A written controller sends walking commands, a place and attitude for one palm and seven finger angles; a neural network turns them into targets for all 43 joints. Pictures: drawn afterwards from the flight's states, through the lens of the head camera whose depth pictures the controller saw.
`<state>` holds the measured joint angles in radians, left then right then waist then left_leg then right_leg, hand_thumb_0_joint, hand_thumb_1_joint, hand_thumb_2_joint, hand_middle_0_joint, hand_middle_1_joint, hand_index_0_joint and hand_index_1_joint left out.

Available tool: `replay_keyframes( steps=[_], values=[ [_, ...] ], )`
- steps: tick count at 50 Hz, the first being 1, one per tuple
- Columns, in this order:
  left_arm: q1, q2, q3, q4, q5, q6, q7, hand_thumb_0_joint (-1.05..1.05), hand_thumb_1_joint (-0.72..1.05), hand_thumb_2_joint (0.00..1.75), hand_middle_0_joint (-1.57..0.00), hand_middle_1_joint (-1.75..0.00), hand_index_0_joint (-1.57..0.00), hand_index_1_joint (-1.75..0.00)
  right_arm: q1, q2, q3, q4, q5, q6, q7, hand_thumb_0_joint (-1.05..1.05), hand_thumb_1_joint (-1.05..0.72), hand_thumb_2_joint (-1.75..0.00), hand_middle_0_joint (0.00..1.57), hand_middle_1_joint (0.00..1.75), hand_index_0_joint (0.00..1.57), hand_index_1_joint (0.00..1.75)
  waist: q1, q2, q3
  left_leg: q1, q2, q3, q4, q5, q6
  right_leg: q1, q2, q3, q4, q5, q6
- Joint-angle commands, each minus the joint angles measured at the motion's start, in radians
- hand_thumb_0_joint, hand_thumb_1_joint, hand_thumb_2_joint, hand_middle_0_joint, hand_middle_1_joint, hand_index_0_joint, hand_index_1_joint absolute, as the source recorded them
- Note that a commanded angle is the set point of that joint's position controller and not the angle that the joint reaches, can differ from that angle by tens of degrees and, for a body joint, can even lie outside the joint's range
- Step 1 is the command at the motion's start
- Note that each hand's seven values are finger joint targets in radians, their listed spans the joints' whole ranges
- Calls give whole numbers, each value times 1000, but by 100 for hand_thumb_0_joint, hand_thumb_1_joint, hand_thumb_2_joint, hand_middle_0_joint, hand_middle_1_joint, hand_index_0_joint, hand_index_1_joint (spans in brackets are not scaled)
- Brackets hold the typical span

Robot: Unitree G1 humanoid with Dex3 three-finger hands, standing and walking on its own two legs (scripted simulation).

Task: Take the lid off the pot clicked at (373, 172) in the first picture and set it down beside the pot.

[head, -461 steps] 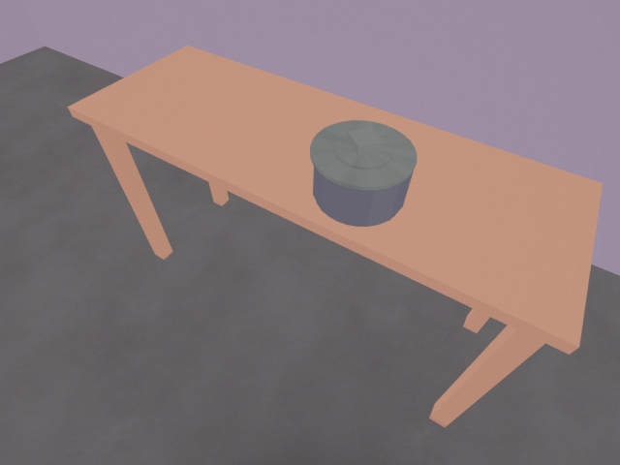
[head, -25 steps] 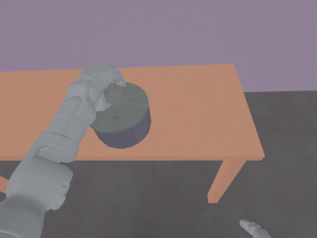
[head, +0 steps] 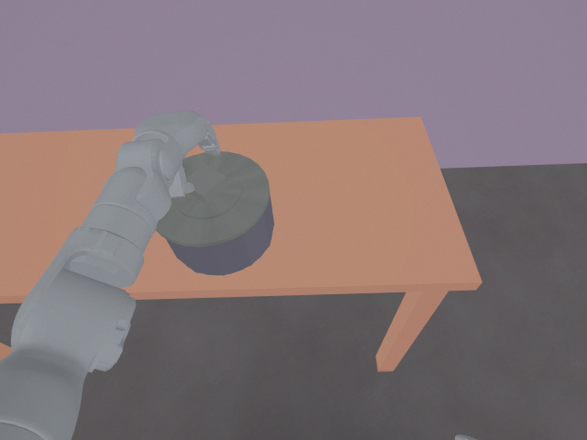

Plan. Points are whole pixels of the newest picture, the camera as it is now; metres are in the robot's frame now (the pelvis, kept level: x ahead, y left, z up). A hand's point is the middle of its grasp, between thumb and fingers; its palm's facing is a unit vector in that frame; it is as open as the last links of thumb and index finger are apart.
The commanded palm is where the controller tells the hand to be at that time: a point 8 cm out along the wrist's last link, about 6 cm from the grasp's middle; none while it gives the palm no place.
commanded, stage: move the open hand above the knob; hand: left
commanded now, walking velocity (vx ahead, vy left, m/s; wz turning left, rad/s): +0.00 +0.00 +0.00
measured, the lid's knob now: (205, 183) +0.50 +0.14 +0.05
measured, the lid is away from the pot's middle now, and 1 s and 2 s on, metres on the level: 0.00 0.00 0.00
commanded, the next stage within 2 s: lower the open fingers around the knob in 0.26 s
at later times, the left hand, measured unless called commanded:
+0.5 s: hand (191, 174) +0.46 +0.14 +0.11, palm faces -0.34 -0.06 -0.94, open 9.9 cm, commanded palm +0.46 +0.14 +0.17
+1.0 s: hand (201, 186) +0.47 +0.13 +0.07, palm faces -0.37 -0.05 -0.93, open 9.9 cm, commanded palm +0.47 +0.14 +0.13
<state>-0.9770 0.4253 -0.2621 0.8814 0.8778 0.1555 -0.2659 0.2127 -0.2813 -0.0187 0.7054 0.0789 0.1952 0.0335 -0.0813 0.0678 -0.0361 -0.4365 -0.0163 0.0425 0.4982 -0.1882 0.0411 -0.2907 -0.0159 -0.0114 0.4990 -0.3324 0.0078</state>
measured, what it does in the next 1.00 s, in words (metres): stands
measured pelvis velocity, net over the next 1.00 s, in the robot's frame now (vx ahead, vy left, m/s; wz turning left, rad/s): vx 0.00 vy -0.01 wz -0.01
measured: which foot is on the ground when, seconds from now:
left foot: down 0.00-1.00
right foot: down 0.00-1.00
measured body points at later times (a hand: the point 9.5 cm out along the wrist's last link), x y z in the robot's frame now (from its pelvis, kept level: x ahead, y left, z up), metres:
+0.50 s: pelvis -0.01 +0.00 +0.00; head +0.04 -0.02 +0.45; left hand +0.47 +0.14 +0.16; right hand +0.09 -0.26 -0.14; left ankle +0.03 +0.10 -0.73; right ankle -0.06 -0.13 -0.73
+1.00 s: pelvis +0.00 -0.01 +0.00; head +0.06 -0.03 +0.44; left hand +0.48 +0.13 +0.13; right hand +0.07 -0.27 -0.14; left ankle +0.03 +0.10 -0.73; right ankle -0.06 -0.13 -0.73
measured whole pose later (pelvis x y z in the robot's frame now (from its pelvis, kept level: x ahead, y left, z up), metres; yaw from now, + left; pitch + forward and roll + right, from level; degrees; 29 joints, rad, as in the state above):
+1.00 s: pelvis +0.00 -0.01 +0.00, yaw +0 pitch +9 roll +0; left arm -0.96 0.39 -0.27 0.95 0.89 0.13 -0.22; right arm 0.22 -0.28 -0.02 0.72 0.08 0.18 0.01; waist -0.09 0.06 -0.04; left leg -0.48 0.00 0.04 0.52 -0.20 0.03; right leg -0.33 0.00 -0.01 0.51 -0.34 0.00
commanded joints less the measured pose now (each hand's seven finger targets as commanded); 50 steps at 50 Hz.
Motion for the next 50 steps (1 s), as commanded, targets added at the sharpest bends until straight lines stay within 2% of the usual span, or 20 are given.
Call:
replay_keyframes(
  steps=[1,5,9,10,13,17,21,22,25,26,29,30,33,34,37,39,41,43,47,50],
  values=[
    [-572,193,66,-292,17,-5,38,0,-28,141,-84,-8,-84,-8,-45,-134,-41,-123,-8,-29,0,0,-90,-90,20,30,20,30,-4,-4,-447,472,-20,-64,16,318,30,-85,57,-43,-49,388,-45],
    [-555,238,102,-222,8,-6,36,0,-28,141,-84,-8,-84,-8,-36,-134,-32,-110,-3,-27,-15,0,-90,-90,20,30,20,30,-3,-94,-416,419,-22,-56,8,272,34,-63,56,-43,-55,388,-38],
    [-540,133,24,-150,5,11,36,0,-28,141,-84,-8,-84,-8,-45,-126,-26,-102,2,-28,-18,0,-90,-90,20,30,20,30,-14,-94,-353,384,-21,-49,-4,225,30,-112,55,-48,-63,328,-39],
    [-558,150,34,-152,7,14,39,0,-28,141,-84,-8,-84,-8,-39,-130,-28,-93,1,-28,-17,0,-90,-90,20,30,20,30,-15,-85,-350,396,-17,-50,-5,216,29,-116,55,-48,-64,318,-38],
    [-610,139,17,-189,9,10,33,0,-28,141,-84,-8,-84,-8,-43,-129,-25,-98,-1,-32,-14,0,-90,-90,20,30,20,30,-17,-30,-391,439,-19,-65,-1,227,25,-128,54,-50,-58,302,-43],
    [-593,196,71,-194,12,-5,34,0,-28,141,-84,-8,-84,-8,-39,-126,-25,-105,-6,-36,-21,0,-90,-90,20,30,20,30,-5,-78,-448,444,-22,-65,10,268,29,-77,54,-43,-50,364,-42],
    [-509,111,14,-37,6,18,39,0,-28,141,-84,-8,-84,-8,-26,-130,-20,-82,4,-29,-22,0,-90,-90,20,30,20,30,-18,-130,-302,340,-18,-48,-8,180,27,-133,58,-52,-65,289,-36],
    [-501,139,36,-21,4,22,43,0,-28,141,-84,-8,-84,-8,-22,-135,-20,-80,5,-29,-22,0,-90,-90,20,30,20,30,-14,-136,-294,322,-19,-46,-11,162,28,-126,56,-48,-69,275,-35],
    [-572,212,85,-148,17,0,46,0,-28,141,-84,-8,-84,-8,-31,-136,-24,-105,-6,-32,-26,0,-90,-90,20,30,20,30,-4,-73,-419,383,-26,-45,8,231,34,-63,48,-28,-57,366,-40],
    [-623,197,63,-222,24,-13,45,0,-28,141,-84,-8,-84,-8,-35,-132,-25,-113,-9,-34,-25,0,-90,-90,20,30,20,30,-5,-38,-479,426,-28,-50,16,271,33,-49,48,-29,-46,402,-42],
    [-550,149,40,-161,22,-22,45,0,-28,141,-84,-8,-84,-8,-19,-122,-28,-108,-5,-38,-29,0,-90,-90,20,30,20,30,-12,-76,-439,420,-21,-53,26,294,35,-80,57,-38,-51,398,-40],
    [-529,203,86,-143,19,-23,52,0,-28,141,-84,-8,-84,-8,-5,-133,-30,-97,-5,-37,-30,0,-90,-90,20,30,20,30,-6,-91,-420,401,-18,-47,23,277,35,-72,57,-37,-52,403,-38],
    [-476,201,82,-58,10,-12,65,0,-28,141,-84,-8,-84,-8,-7,-137,-21,-91,3,-33,-35,0,-90,-90,20,30,20,30,-8,-128,-339,315,-22,-32,3,201,34,-78,56,-34,-61,361,-34],
    [-486,169,61,-62,12,-10,64,0,-28,141,-84,-8,-84,-8,-13,-135,-24,-91,2,-33,-35,0,-90,-90,20,30,20,30,-12,-129,-345,315,-21,-29,7,210,36,-81,54,-31,-60,369,-35],
    [-561,146,33,-177,28,-22,69,0,-28,141,-84,-8,-84,-8,-5,-133,-34,-95,-5,-40,-30,0,-90,-90,20,30,20,30,-16,-15,-425,418,-20,-42,26,285,33,-96,57,-34,-47,400,-43],
    [-554,119,20,-180,19,-30,62,0,-28,141,-84,-8,-84,-8,0,-131,-37,-94,-6,-43,-29,0,-90,-90,20,30,20,30,-20,-38,-437,433,-16,-49,39,317,36,-108,60,-38,-44,412,-42],
    [-509,180,70,-125,15,-30,71,0,-28,141,-84,-8,-84,-8,16,-141,-37,-82,-5,-40,-33,0,-90,-90,20,30,20,30,-18,-84,-431,401,-18,-41,37,292,38,-86,61,-33,-44,418,-37],
    [-491,180,71,-80,10,-24,77,0,-28,141,-84,-8,-84,-8,19,-142,-32,-72,-1,-40,-38,0,-90,-90,20,30,20,30,-20,-123,-400,351,-20,-28,35,263,40,-77,58,-29,-45,427,-32],
    [-507,149,47,-126,26,-32,87,0,-28,141,-84,-8,-84,-8,19,-138,-38,-74,-7,-41,-33,0,-90,-90,20,30,20,30,-21,-51,-441,399,-20,-30,52,326,36,-95,59,-29,-31,466,-38],
    [-442,166,72,-78,22,-38,92,0,-28,141,-84,-8,-84,-8,21,-137,-38,-75,-8,-38,-32,0,-90,-90,20,30,20,30,-19,-81,-420,372,-20,-24,63,335,38,-90,60,-26,-29,488,-36]
  ],
)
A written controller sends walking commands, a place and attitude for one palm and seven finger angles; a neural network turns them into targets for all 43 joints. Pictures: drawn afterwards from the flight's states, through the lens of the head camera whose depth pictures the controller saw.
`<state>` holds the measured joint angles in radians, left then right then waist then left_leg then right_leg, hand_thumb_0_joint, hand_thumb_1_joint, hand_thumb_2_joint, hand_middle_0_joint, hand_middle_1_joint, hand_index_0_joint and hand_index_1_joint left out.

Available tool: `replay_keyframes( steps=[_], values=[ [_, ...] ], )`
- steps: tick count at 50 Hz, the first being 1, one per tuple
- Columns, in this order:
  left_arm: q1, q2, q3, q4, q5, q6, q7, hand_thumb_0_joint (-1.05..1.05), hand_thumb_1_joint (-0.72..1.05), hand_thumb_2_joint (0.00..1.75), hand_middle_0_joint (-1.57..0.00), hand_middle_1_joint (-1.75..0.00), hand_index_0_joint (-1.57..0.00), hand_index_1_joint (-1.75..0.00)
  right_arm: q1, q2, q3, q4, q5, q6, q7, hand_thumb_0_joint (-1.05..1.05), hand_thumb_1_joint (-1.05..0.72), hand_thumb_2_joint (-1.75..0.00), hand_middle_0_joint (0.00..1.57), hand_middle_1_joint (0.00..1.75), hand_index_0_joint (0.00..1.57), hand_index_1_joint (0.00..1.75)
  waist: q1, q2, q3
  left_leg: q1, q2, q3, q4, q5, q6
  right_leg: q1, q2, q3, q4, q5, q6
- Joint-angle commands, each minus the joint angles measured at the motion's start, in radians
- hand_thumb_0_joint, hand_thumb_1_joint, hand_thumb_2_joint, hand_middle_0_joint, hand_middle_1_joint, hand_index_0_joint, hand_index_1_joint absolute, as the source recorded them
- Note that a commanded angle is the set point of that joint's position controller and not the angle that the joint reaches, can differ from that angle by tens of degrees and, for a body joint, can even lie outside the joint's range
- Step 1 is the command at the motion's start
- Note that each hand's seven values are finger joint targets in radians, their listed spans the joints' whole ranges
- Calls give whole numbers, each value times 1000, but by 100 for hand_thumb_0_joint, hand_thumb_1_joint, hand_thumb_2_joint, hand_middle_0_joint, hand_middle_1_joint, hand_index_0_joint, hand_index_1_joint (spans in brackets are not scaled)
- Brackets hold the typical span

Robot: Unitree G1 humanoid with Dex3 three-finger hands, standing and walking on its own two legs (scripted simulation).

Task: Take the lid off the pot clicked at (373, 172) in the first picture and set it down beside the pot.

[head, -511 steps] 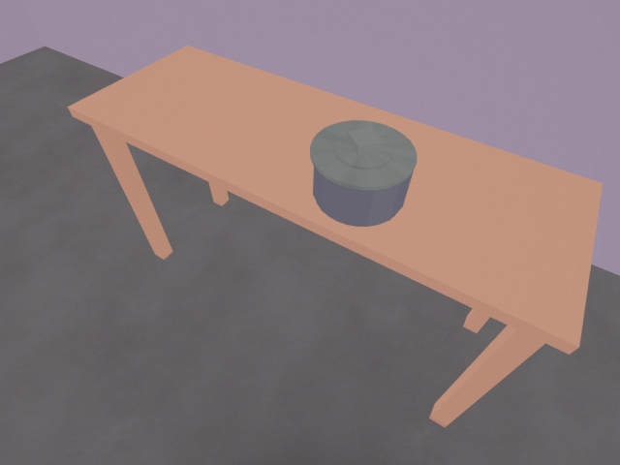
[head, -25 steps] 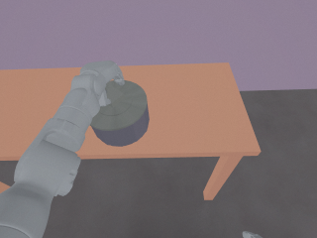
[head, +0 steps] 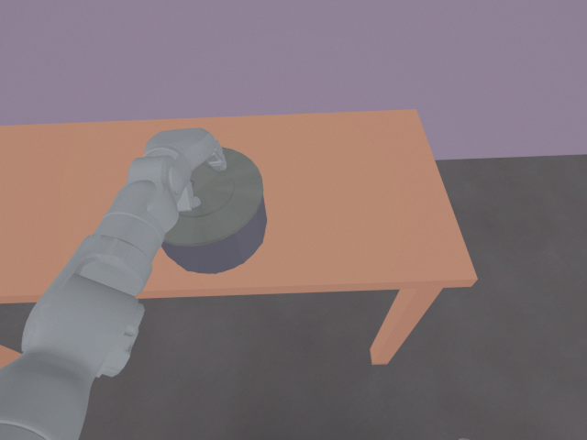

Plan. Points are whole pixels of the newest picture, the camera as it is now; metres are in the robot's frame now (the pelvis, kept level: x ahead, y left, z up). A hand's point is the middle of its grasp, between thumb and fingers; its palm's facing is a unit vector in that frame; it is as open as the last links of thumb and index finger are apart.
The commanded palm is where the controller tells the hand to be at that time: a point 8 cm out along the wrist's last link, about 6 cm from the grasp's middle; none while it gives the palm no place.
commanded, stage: lower the open fingers around the knob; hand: left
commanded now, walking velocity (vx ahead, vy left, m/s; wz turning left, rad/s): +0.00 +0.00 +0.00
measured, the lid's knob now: (196, 180) +0.50 +0.14 +0.05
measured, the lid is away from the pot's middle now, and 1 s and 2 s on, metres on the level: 0.00 0.00 0.01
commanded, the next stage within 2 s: close the fingers and squeeze the knob in 1.04 s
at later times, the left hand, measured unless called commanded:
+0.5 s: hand (187, 183) +0.47 +0.15 +0.07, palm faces -0.36 -0.07 -0.93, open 9.9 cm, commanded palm +0.47 +0.16 +0.13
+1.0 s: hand (182, 185) +0.46 +0.15 +0.07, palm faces -0.35 -0.07 -0.94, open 10.0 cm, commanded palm +0.46 +0.16 +0.12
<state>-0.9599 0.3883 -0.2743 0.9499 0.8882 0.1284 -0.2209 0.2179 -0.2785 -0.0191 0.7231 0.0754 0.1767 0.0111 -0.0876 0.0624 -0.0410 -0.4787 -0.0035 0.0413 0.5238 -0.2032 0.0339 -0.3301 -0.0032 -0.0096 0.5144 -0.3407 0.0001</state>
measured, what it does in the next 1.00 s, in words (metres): stands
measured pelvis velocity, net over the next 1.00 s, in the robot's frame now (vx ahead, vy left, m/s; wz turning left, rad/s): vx -0.01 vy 0.01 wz -0.02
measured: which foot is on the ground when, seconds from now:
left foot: down 0.00-1.00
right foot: down 0.00-1.00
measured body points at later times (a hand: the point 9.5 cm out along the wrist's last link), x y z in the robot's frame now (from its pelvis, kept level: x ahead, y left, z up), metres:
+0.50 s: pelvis +0.00 +0.00 +0.00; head +0.05 -0.01 +0.44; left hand +0.48 +0.15 +0.13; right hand +0.07 -0.26 -0.14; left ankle +0.03 +0.10 -0.73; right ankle -0.06 -0.12 -0.73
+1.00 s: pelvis -0.01 +0.01 +0.00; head +0.04 -0.01 +0.44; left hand +0.48 +0.16 +0.13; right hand +0.05 -0.26 -0.14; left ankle +0.03 +0.10 -0.73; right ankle -0.06 -0.12 -0.73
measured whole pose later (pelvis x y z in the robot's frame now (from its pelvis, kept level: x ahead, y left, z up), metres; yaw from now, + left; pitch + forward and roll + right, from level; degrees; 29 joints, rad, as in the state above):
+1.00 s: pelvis -0.01 +0.01 +0.00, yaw -1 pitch +10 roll -1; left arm -0.95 0.41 -0.23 1.00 0.91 0.11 -0.18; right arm 0.25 -0.27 -0.02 0.70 0.08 0.19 0.01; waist -0.11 0.05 -0.07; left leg -0.52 0.01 0.06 0.56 -0.21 0.04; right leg -0.37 0.00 0.01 0.54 -0.34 0.01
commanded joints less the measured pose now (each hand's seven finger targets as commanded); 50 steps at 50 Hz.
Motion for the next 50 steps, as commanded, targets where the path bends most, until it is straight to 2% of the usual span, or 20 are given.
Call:
replay_keyframes(
  steps=[1,3,5,9,10,14,17,19,25,29,33,36,38,39,40,41,45,48,49,50],
  values=[
    [-410,220,100,-88,9,-5,50,0,-28,141,-84,-8,-84,-8,20,-141,-32,-92,-1,-18,-10,0,-90,-90,20,30,20,30,-9,-122,-384,362,-36,-18,33,317,45,-36,47,-27,-46,488,-25],
    [-413,211,83,-76,11,1,53,0,-28,141,-84,-8,-84,-8,12,-143,-28,-92,5,-14,-12,0,-90,-90,20,30,20,30,-15,-122,-356,332,-34,-10,25,290,42,-45,45,-25,-45,479,-23],
    [-470,201,73,-130,20,4,55,0,-28,141,-84,-8,-84,-8,11,-143,-34,-93,0,-11,-7,0,-90,-90,20,30,20,30,-14,-73,-396,365,-33,-10,33,319,42,-47,43,-24,-37,493,-27],
    [-421,209,89,-105,22,2,51,0,-28,141,-84,-8,-84,-8,9,-140,-32,-106,1,-7,-2,0,-90,-90,20,30,20,30,-8,-89,-408,366,-33,-18,44,347,41,-42,48,-27,-32,502,-30],
    [-449,205,80,-153,21,-1,48,0,-28,141,-84,-8,-84,-8,5,-139,-36,-111,-2,-4,0,0,-90,-90,20,30,20,30,-10,-57,-427,388,-33,-16,48,358,42,-40,46,-23,-30,520,-29],
    [-412,174,66,-90,14,5,43,0,-28,141,-84,-8,-84,-8,6,-138,-35,-109,3,-1,-2,0,-90,-90,20,30,20,30,-15,-111,-381,357,-30,-14,42,332,43,-64,50,-30,-38,487,-27],
    [-429,238,100,-93,21,5,52,0,-28,141,-84,-8,-84,-8,8,-143,-29,-109,5,2,-6,0,-90,-90,20,30,20,30,-12,-93,-376,344,-31,-14,32,287,42,-52,49,-27,-39,453,-28],
    [-419,186,68,-87,18,4,47,0,-28,141,-84,-8,-84,-8,5,-135,-31,-114,5,-1,-7,0,-90,-90,20,30,20,30,-14,-86,-372,347,-30,-15,34,290,42,-72,49,-29,-41,439,-30],
    [-433,236,96,-68,28,5,55,0,-28,141,-84,-8,-84,-8,20,-143,-29,-106,5,-1,-10,0,-90,-90,20,30,20,30,-15,-75,-373,346,-25,-19,29,258,40,-82,51,-29,-43,392,-31],
    [-457,184,60,-82,28,5,52,0,-28,141,-84,-8,-84,-8,17,-139,-32,-106,5,-4,-9,0,-90,-90,20,30,20,30,-18,-64,-381,360,-22,-22,30,263,39,-101,52,-33,-42,378,-34],
    [-420,234,102,-49,26,3,56,0,-28,141,-84,-8,-84,-8,33,-144,-33,-106,3,-7,-10,0,-90,-90,20,30,20,30,-11,-97,-375,337,-24,-25,26,237,40,-85,54,-33,-45,362,-31],
    [-440,225,93,-67,23,0,55,0,-28,141,-84,-8,-84,-8,36,-144,-36,-103,2,-7,-13,0,-90,-90,20,30,20,30,-14,-95,-388,347,-24,-20,28,243,43,-84,53,-31,-46,374,-30],
    [-415,205,74,-20,26,6,54,0,-28,141,-84,-8,-84,-8,39,-145,-31,-98,6,-10,-13,0,-90,-90,20,30,20,30,-21,-92,-330,319,-23,-16,24,214,40,-112,55,-34,-50,342,-30],
    [-420,204,79,-31,25,1,50,0,-28,141,-84,-8,-84,-8,35,-144,-33,-100,6,-11,-13,0,-90,-90,20,30,20,30,-17,-109,-344,318,-22,-18,26,227,43,-103,53,-33,-48,356,-31],
    [-430,260,114,-52,31,-2,55,0,-28,141,-84,-8,-84,-8,40,-150,-34,-103,5,-9,-13,0,-90,-90,20,30,20,30,-11,-88,-358,322,-23,-20,22,221,42,-90,53,-28,-50,352,-31],
    [-413,232,93,-43,30,0,55,0,-28,141,-84,-8,-84,-8,37,-144,-32,-108,4,-11,-13,0,-90,-90,20,30,20,30,-13,-85,-363,326,-28,-17,26,225,42,-87,54,-29,-48,359,-31],
    [-403,265,116,-59,37,-10,56,0,-28,141,-84,-8,-84,-8,37,-145,-30,-114,4,-10,-14,0,-90,-90,20,30,20,30,-7,-72,-373,326,-24,-20,24,230,39,-83,53,-29,-44,360,-33],
    [-395,215,86,-94,39,-12,58,0,-28,141,-84,-8,-84,-8,36,-137,-37,-123,1,-10,-5,0,-90,-90,20,30,20,30,-7,-35,-386,369,-24,-21,35,268,37,-98,57,-36,-42,379,-37],
    [-370,195,82,-78,32,-15,54,0,-28,141,-84,-8,-84,-8,34,-134,-39,-127,1,-10,-5,0,-90,-90,20,30,20,30,-9,-59,-381,364,-23,-24,39,284,39,-102,58,-36,-42,385,-38],
    [-401,221,92,-103,34,-15,57,0,-28,141,-84,-8,-84,-8,37,-142,-39,-120,1,-6,-4,0,-90,-90,20,30,20,30,-10,-52,-383,372,-19,-25,35,270,38,-105,58,-35,-46,376,-35]
  ],
)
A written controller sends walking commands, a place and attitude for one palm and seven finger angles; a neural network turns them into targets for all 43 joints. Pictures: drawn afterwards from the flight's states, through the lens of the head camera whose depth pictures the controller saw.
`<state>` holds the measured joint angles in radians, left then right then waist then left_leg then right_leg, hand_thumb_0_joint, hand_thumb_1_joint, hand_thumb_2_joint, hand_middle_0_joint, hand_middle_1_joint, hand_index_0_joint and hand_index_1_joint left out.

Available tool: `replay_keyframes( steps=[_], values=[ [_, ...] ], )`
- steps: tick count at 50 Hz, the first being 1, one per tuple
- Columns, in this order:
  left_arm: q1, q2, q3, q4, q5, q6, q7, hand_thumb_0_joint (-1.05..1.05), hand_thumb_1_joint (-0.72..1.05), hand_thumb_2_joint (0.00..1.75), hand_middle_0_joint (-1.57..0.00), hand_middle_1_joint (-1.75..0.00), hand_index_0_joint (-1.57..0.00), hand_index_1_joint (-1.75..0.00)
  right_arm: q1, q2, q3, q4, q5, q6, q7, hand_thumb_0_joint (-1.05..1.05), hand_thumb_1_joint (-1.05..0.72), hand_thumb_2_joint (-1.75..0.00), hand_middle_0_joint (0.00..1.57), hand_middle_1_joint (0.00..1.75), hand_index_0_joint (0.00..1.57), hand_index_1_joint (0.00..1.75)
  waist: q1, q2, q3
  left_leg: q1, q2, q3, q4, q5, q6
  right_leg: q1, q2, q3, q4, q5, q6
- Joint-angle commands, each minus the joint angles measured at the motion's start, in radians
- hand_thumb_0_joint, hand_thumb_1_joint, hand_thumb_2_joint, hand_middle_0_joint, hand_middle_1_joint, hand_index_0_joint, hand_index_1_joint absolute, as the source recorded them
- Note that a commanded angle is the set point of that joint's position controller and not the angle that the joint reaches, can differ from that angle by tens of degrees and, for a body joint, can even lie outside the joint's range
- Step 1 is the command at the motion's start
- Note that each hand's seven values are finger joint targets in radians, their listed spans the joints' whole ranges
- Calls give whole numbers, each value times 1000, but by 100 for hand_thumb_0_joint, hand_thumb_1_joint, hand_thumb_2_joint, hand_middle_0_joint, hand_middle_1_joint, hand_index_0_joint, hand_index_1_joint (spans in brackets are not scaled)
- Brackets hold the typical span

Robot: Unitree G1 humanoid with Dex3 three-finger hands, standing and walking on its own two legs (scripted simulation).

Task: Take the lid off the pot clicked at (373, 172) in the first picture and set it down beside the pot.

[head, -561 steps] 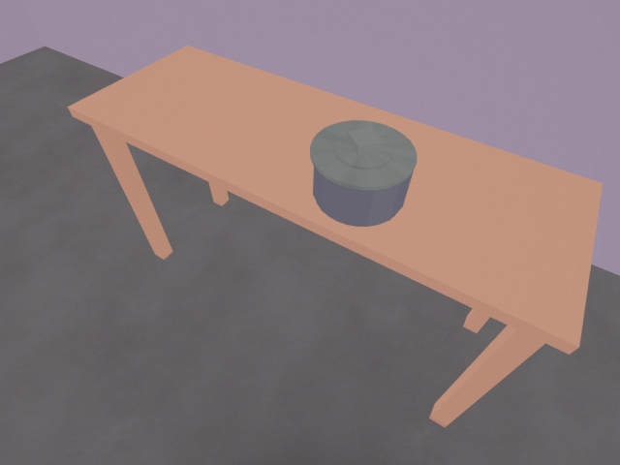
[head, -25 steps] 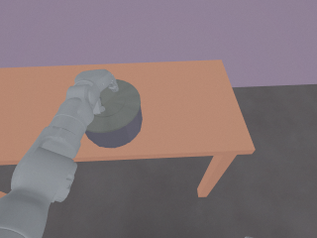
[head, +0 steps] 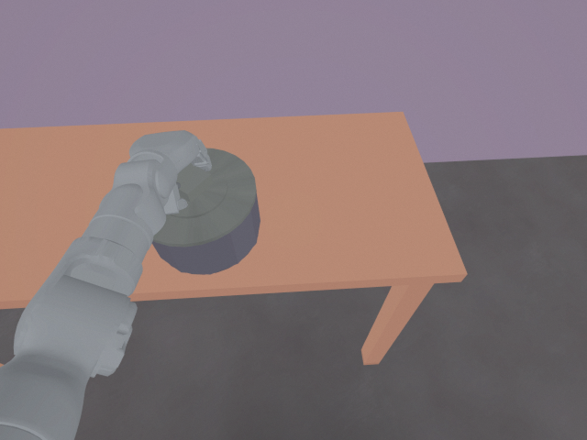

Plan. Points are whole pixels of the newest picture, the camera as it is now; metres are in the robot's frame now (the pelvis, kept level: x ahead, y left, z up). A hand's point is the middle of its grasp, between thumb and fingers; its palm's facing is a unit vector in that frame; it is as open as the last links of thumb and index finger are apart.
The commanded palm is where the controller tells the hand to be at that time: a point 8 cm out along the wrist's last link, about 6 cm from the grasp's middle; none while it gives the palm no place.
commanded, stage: lower the open fingers around the knob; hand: left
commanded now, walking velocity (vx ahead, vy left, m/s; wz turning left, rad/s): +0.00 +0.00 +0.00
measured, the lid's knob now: (189, 181) +0.50 +0.15 +0.05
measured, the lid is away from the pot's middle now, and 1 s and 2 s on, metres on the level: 0.00 0.01 0.00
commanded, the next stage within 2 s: close the fingers and squeeze the knob in 0.04 s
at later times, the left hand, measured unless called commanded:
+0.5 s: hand (178, 191) +0.46 +0.15 +0.07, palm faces -0.35 -0.08 -0.93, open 9.7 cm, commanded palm +0.45 +0.16 +0.13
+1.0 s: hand (181, 192) +0.46 +0.15 +0.07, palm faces -0.35 -0.06 -0.93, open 9.1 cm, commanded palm +0.46 +0.15 +0.13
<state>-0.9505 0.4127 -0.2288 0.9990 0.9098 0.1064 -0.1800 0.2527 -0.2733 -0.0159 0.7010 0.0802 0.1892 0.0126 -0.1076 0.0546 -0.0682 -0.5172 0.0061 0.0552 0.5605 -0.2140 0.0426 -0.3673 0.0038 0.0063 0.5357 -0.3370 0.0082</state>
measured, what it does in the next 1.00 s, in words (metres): stands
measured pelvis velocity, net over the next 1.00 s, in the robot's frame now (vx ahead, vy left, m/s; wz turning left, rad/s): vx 0.00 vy -0.01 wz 0.01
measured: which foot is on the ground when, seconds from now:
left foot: down 0.00-1.00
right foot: down 0.00-1.00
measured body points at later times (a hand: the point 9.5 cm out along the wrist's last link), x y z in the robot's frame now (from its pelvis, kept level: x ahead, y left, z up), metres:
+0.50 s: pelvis +0.00 +0.00 +0.00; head +0.05 -0.02 +0.45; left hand +0.47 +0.16 +0.12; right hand +0.08 -0.26 -0.14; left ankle +0.03 +0.09 -0.73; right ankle -0.05 -0.13 -0.73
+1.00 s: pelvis +0.00 -0.01 +0.00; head +0.05 -0.03 +0.45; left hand +0.47 +0.15 +0.12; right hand +0.09 -0.27 -0.14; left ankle +0.03 +0.09 -0.73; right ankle -0.05 -0.13 -0.73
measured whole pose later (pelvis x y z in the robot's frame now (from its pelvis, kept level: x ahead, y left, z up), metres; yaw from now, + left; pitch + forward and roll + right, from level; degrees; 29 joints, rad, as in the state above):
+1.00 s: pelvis +0.00 -0.01 +0.00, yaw +1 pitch +9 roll -1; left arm -0.91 0.38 -0.27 0.95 0.89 0.13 -0.18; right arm 0.21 -0.27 -0.02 0.70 0.08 0.21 0.02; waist -0.08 0.07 -0.06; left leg -0.49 0.00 0.04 0.55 -0.21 0.03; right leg -0.33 0.00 0.00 0.53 -0.34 0.00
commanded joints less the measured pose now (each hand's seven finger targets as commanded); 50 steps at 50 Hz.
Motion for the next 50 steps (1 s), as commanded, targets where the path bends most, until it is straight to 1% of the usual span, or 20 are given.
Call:
replay_keyframes(
  steps=[1,5,6,7,8,10,14,17,20,23,26,30,31,35,39,40,42,44,46,50],
  values=[
    [-404,201,53,-148,12,9,19,0,-28,141,-84,-8,-84,-8,2,-145,-43,-100,-4,-17,-4,0,-90,-90,20,30,20,30,13,-51,-353,407,-30,-42,-3,282,29,-64,53,-55,-63,369,-45],
    [-386,209,62,-146,5,11,24,0,-28,141,-84,-8,-84,-8,-3,-146,-41,-103,-4,-14,-5,0,-90,-90,20,30,20,30,16,-47,-349,406,-33,-41,-6,278,30,-61,52,-53,-65,372,-46],
    [-382,169,30,-130,1,17,22,0,-28,141,-84,-8,-84,-8,-7,-142,-41,-99,-2,-13,-6,0,-90,-90,20,30,20,30,7,-71,-333,397,-32,-36,-7,263,30,-68,53,-53,-70,360,-42],
    [-398,174,30,-131,4,20,23,0,-28,141,-84,-8,-84,-8,-5,-146,-40,-94,-1,-12,-5,0,-90,-90,20,30,20,30,7,-56,-322,395,-29,-39,-13,251,28,-79,52,-54,-72,344,-43],
    [-390,166,25,-121,3,23,23,0,-13,108,-57,-61,-57,-61,-5,-144,-41,-93,0,-14,-5,0,-90,-90,20,30,20,30,7,-79,-317,387,-30,-36,-10,241,30,-75,53,-55,-72,339,-41],
    [-415,226,68,-173,11,16,26,0,-11,108,-56,-65,-56,-65,-11,-148,-40,-100,-3,-10,-5,0,-90,-90,20,30,20,30,17,-47,-358,410,-31,-40,-8,273,29,-53,49,-49,-65,373,-45],
    [-390,161,30,-161,-1,13,20,0,-7,108,-56,-73,-56,-73,-16,-139,-41,-103,-2,-9,-5,0,-90,-90,20,30,20,30,12,-69,-353,412,-30,-40,-4,291,31,-62,50,-53,-67,380,-45],
    [-441,170,25,-178,1,19,25,0,-4,107,-56,-77,-56,-77,-15,-144,-41,-92,-2,-9,-6,0,-90,-90,20,30,20,30,6,-49,-343,424,-29,-41,-8,264,30,-78,52,-54,-72,356,-44],
    [-422,232,79,-224,2,5,26,0,-1,106,-57,-82,-57,-82,-21,-142,-39,-107,-7,-8,-7,0,-90,-90,20,30,20,30,23,-37,-416,445,-37,-44,3,327,31,-17,47,-44,-57,437,-47],
    [-361,159,35,-227,-4,1,22,0,2,105,-58,-85,-58,-85,-25,-131,-43,-113,-9,-8,0,0,-90,-90,20,30,20,30,19,-55,-401,457,-34,-39,12,358,31,-28,51,-53,-58,456,-43],
    [-370,184,47,-209,-2,3,29,0,5,104,-59,-89,-59,-89,-32,-136,-39,-109,-4,-1,0,0,-90,-90,20,30,20,30,20,-63,-346,414,-35,-37,-3,313,30,-32,50,-52,-64,431,-44],
    [-390,193,60,-266,8,6,44,0,10,101,-61,-92,-61,-92,-42,-134,-42,-114,-7,-1,3,0,-90,-90,20,30,20,30,31,-3,-390,469,-32,-53,-1,358,25,-39,51,-55,-55,430,-51],
    [-356,145,26,-234,1,12,44,0,11,101,-61,-93,-61,-93,-43,-127,-39,-114,-6,0,5,0,-90,-90,20,30,20,30,25,-13,-376,466,-32,-50,-2,347,24,-49,53,-60,-58,410,-48],
    [-386,194,58,-227,4,22,51,0,16,98,-63,-96,-63,-96,-45,-137,-39,-106,-6,5,0,0,-90,-90,20,30,20,30,25,-76,-382,428,-34,-41,-5,314,29,-11,50,-48,-63,436,-44],
    [-398,120,2,-202,-6,35,40,0,21,94,-66,-99,-66,-99,-54,-130,-39,-104,-2,3,-2,0,-90,-90,20,30,20,30,14,-58,-352,420,-35,-37,-7,297,30,-41,50,-51,-70,404,-45],
    [-393,156,24,-177,-2,37,42,0,22,93,-66,-99,-66,-99,-43,-138,-36,-92,0,5,-3,0,-90,-90,20,30,20,30,14,-56,-334,419,-32,-42,-13,276,27,-52,51,-52,-71,384,-45],
    [-425,173,34,-215,-2,33,41,0,22,94,-66,-98,-65,-97,-44,-138,-37,-96,-2,3,-3,0,-90,-90,20,30,20,30,20,-45,-377,437,-34,-44,-10,291,28,-31,50,-50,-65,404,-46],
    [-413,112,-2,-223,-10,26,28,0,22,98,-65,-97,-62,-95,-53,-129,-40,-106,-4,0,-3,0,-90,-90,20,30,20,30,13,-57,-390,444,-37,-40,2,327,31,-25,48,-45,-64,441,-45],
    [-377,139,15,-174,-12,25,26,0,22,100,-65,-96,-61,-93,-39,-135,-38,-97,-2,2,-5,0,-90,-90,20,30,20,30,11,-83,-355,419,-36,-34,-1,300,32,-24,49,-47,-69,430,-41],
    [-388,160,28,-199,-16,15,19,0,25,102,-66,-96,-60,-93,-44,-138,-37,-99,-4,1,-8,0,-90,-90,20,30,20,30,15,-88,-370,416,-42,-31,1,307,36,-1,46,-39,-70,465,-40]
  ],
)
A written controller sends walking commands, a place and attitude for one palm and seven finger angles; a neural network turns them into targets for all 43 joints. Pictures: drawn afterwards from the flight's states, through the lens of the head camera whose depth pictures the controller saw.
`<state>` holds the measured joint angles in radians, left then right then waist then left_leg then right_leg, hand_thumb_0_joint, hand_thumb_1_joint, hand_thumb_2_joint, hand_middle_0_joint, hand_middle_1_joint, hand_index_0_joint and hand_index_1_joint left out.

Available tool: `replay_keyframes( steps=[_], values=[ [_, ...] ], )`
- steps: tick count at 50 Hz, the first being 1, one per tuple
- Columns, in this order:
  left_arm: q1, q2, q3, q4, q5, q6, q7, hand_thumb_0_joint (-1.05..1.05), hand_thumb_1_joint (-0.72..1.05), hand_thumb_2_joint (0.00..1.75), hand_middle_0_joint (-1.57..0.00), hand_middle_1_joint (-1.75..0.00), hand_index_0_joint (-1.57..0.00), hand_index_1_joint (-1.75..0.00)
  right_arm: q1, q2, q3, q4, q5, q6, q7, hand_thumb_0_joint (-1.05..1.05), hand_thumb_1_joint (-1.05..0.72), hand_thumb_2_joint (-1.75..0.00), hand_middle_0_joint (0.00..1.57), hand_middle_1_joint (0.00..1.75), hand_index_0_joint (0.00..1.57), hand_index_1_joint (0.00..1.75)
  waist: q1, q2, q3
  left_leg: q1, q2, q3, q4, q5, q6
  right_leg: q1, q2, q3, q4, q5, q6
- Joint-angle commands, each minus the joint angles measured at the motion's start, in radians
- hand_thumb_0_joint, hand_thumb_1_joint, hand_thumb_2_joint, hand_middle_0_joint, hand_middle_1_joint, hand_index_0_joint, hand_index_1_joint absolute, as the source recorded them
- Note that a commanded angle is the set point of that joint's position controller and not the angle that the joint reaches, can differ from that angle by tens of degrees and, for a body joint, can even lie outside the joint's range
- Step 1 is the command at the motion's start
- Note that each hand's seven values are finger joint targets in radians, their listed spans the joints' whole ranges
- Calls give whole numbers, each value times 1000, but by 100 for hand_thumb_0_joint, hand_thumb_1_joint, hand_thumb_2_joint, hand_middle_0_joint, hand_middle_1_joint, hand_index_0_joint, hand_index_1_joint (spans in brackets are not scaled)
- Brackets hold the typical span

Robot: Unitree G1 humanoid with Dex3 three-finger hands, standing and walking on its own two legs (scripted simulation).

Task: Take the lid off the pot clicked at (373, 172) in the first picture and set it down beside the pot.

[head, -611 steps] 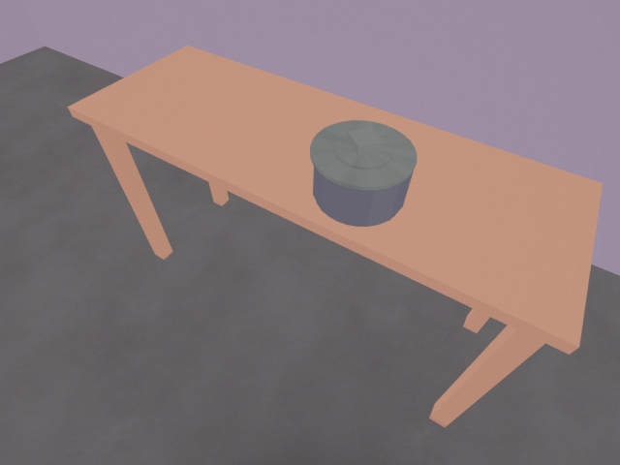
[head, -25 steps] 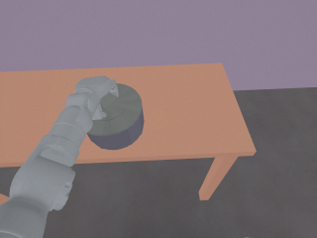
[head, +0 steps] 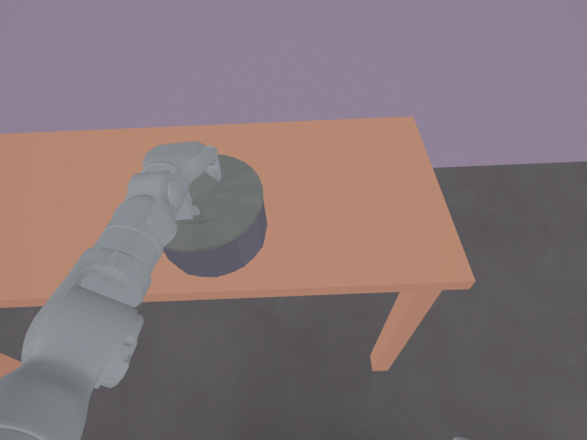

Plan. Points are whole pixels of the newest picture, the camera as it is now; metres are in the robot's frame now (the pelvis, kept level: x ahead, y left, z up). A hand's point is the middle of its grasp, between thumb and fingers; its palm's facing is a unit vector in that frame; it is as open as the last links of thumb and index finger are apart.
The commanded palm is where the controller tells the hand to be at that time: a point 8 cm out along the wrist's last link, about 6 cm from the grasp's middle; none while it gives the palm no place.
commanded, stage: close the fingers and squeeze the knob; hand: left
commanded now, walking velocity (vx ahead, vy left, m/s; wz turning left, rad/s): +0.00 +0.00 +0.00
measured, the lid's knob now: (197, 187) +0.49 +0.15 +0.05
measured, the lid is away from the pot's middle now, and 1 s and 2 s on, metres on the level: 0.01 0.00 0.00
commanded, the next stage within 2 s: lift the lid straight up in 0.44 s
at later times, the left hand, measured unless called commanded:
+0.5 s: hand (187, 196) +0.45 +0.15 +0.07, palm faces -0.34 -0.06 -0.94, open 9.1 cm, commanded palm +0.45 +0.15 +0.13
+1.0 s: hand (184, 186) +0.46 +0.15 +0.09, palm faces -0.33 -0.07 -0.94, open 8.7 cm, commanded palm +0.46 +0.16 +0.16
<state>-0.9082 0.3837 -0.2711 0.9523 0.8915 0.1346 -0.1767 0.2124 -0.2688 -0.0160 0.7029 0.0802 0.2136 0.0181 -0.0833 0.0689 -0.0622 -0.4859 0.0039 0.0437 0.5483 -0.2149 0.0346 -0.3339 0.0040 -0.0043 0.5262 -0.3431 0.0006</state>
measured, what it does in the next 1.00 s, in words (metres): stands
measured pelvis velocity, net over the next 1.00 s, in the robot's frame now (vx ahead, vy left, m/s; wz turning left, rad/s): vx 0.00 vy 0.00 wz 0.00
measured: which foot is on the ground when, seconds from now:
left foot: down 0.00-1.00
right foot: down 0.00-1.00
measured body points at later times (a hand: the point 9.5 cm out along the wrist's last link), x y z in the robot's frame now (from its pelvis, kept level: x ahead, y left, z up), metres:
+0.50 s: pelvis +0.00 +0.00 +0.00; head +0.04 -0.01 +0.45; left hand +0.47 +0.15 +0.12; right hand +0.08 -0.26 -0.14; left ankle +0.03 +0.10 -0.73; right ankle -0.06 -0.12 -0.73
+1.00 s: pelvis +0.00 +0.00 +0.00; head +0.04 -0.02 +0.45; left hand +0.47 +0.15 +0.14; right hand +0.08 -0.26 -0.14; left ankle +0.03 +0.10 -0.73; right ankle -0.06 -0.12 -0.73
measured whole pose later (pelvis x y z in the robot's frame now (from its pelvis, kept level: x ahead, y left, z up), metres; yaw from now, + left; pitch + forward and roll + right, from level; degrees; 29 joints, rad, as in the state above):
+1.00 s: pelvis +0.00 +0.00 +0.00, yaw +0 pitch +8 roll -1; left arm -0.92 0.40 -0.27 0.89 0.88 0.13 -0.22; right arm 0.22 -0.27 -0.01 0.72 0.08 0.19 0.00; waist -0.08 0.07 -0.04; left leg -0.45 0.00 0.04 0.53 -0.21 0.04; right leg -0.30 0.00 -0.01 0.50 -0.33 0.01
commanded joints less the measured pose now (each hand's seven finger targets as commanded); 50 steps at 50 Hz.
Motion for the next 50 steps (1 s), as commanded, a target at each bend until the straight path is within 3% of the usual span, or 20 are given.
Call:
replay_keyframes(
  steps=[1,4,6,8,12,16,18,20,22,24,26,28,32,33,34,35,40,42,46,50],
  values=[
    [-437,186,61,-145,1,-12,15,0,26,102,-66,-96,-60,-93,-4,-142,-35,-96,0,-22,-14,0,-90,-90,20,30,20,30,-15,-95,-353,376,-37,-15,10,298,43,-43,44,-28,-61,462,-31],
    [-420,204,83,-147,-2,-18,11,0,29,103,-67,-97,-61,-93,-6,-141,-36,-103,-1,-26,-15,0,-90,-90,20,30,20,30,-6,-118,-362,363,-41,-15,14,315,46,-21,43,-24,-62,492,-32],
    [-428,192,66,-122,0,-13,11,0,31,104,-68,-97,-61,-94,0,-143,-34,-94,2,-25,-16,0,-90,-90,20,30,20,30,-12,-112,-328,349,-41,-13,7,284,45,-38,46,-29,-63,462,-30],
    [-450,218,81,-161,7,-17,15,0,33,104,-68,-98,-62,-94,2,-146,-36,-95,2,-27,-15,0,-90,-90,20,30,20,30,-8,-78,-355,374,-38,-16,5,291,42,-37,44,-27,-62,456,-33],
    [-432,186,63,-169,11,-22,19,0,37,106,-70,-99,-64,-95,0,-142,-37,-97,-2,-24,-11,0,-90,-90,20,30,20,30,-8,-71,-367,399,-35,-21,10,320,40,-52,49,-35,-58,458,-35],
    [-432,238,103,-164,13,-20,28,0,41,108,-72,-101,-66,-95,-1,-144,-36,-100,-1,-23,-12,0,-90,-90,20,30,20,30,-1,-83,-368,379,-35,-21,7,306,40,-33,47,-33,-56,459,-36],
    [-439,165,48,-172,10,-14,28,0,43,108,-73,-102,-67,-95,-7,-136,-38,-102,-1,-24,-8,0,-90,-90,20,30,20,30,-10,-59,-358,400,-34,-23,6,307,38,-62,51,-40,-59,437,-37],
    [-456,201,77,-176,15,-14,30,0,45,109,-74,-102,-68,-95,-2,-145,-41,-95,-1,-23,-8,0,-90,-90,20,30,20,30,-8,-60,-365,407,-29,-27,5,311,37,-68,50,-37,-60,431,-38],
    [-456,193,70,-187,20,-13,37,0,47,110,-74,-103,-69,-96,-4,-141,-38,-101,-2,-23,-6,0,-90,-90,20,30,20,30,-4,-42,-387,428,-31,-37,5,322,34,-73,53,-42,-54,421,-41],
    [-465,122,26,-186,9,-9,29,0,48,111,-75,-103,-69,-96,-12,-134,-43,-101,-3,-24,-6,0,-90,-90,20,30,20,30,-12,-54,-374,425,-26,-33,7,318,37,-93,51,-45,-58,405,-41],
    [-465,191,73,-185,16,-9,39,0,49,111,-75,-103,-69,-96,-3,-141,-43,-98,-5,-23,-6,0,-90,-90,20,30,20,30,-3,-57,-393,425,-27,-35,3,302,36,-75,52,-43,-57,396,-39],
    [-459,193,75,-173,9,-5,40,0,50,111,-75,-103,-69,-96,-5,-141,-39,-98,-3,-24,-11,0,-90,-90,20,30,20,30,-4,-94,-390,401,-31,-29,3,289,40,-52,50,-38,-60,416,-37],
    [-550,173,39,-189,6,7,33,0,51,112,-75,-103,-69,-96,-7,-143,-36,-84,2,-26,-17,0,-90,-90,20,30,20,30,-19,-69,-371,417,-29,-35,-9,259,40,-84,51,-42,-71,376,-35],
    [-576,197,56,-197,9,9,35,0,51,112,-75,-103,-69,-96,-5,-144,-38,-79,2,-30,-18,0,-90,-90,20,30,20,30,-18,-43,-368,430,-24,-39,-11,256,38,-94,50,-45,-69,358,-38],
    [-597,189,51,-223,8,7,31,0,51,112,-75,-103,-69,-96,-16,-140,-36,-87,1,-34,-19,0,-90,-90,20,30,20,30,-14,-37,-385,439,-26,-44,-9,272,40,-91,49,-43,-69,364,-41],
    [-597,232,83,-223,17,5,35,0,51,112,-75,-103,-69,-96,-3,-146,-36,-81,0,-36,-20,0,-90,-90,20,30,20,30,-9,-18,-408,462,-26,-53,-10,278,37,-89,51,-44,-65,361,-43],
    [-596,241,91,-261,14,-8,26,0,51,112,-75,-103,-69,-96,-8,-142,-33,-90,-3,-46,-28,0,-90,-90,20,30,20,30,-6,-44,-456,479,-32,-49,-3,326,41,-43,49,-38,-63,434,-39],
    [-604,223,76,-283,11,-7,22,0,51,112,-75,-103,-69,-96,-6,-139,-37,-89,-4,-52,-26,0,-90,-90,20,30,20,30,-6,-40,-455,492,-33,-48,-1,338,42,-43,49,-41,-66,449,-38],
    [-604,257,103,-319,3,-9,16,0,51,112,-75,-103,-69,-96,-15,-140,-37,-95,-5,-55,-24,0,-90,-90,20,30,20,30,2,-40,-454,495,-35,-47,-3,361,44,-14,45,-38,-67,486,-37],
    [-566,266,104,-265,3,5,9,0,51,112,-75,-103,-69,-96,-22,-145,-30,-88,1,-51,-24,0,-90,-90,20,30,20,30,0,-70,-392,450,-40,-42,-16,318,44,-16,45,-38,-81,472,-35]
  ],
)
